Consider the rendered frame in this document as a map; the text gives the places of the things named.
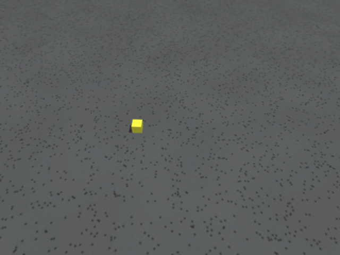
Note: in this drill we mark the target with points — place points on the cube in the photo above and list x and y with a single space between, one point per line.
137 126

